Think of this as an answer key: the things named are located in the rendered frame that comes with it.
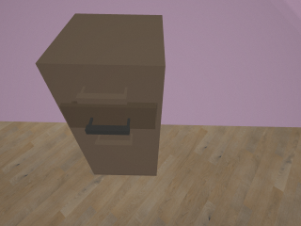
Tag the handle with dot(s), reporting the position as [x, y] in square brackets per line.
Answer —
[120, 130]
[101, 98]
[114, 144]

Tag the cabinet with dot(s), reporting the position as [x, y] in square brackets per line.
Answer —
[113, 54]

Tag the drawer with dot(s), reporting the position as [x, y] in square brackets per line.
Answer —
[141, 115]

